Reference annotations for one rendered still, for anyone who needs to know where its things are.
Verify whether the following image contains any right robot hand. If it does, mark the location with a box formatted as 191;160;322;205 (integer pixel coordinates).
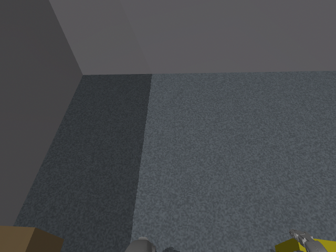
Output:
289;229;327;252

